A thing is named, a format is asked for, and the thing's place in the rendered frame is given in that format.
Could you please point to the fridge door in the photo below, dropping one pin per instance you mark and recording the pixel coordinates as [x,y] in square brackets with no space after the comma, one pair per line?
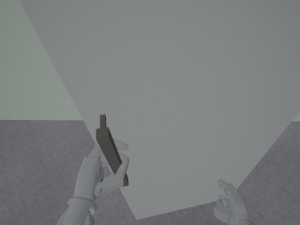
[199,90]

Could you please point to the handle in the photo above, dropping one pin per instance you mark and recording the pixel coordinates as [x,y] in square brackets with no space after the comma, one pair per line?
[105,141]

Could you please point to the right robot hand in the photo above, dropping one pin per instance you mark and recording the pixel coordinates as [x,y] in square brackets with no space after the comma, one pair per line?
[234,207]

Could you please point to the left robot hand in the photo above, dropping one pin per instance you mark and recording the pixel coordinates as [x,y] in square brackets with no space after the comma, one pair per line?
[91,171]

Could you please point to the left robot forearm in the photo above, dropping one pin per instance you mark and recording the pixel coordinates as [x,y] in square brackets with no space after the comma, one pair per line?
[80,212]

